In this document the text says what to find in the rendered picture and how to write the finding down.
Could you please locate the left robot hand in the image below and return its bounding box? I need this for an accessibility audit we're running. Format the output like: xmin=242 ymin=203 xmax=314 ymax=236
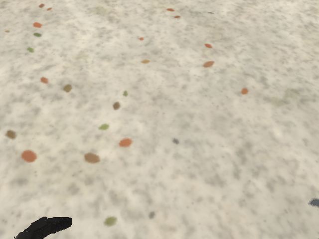
xmin=14 ymin=216 xmax=73 ymax=239

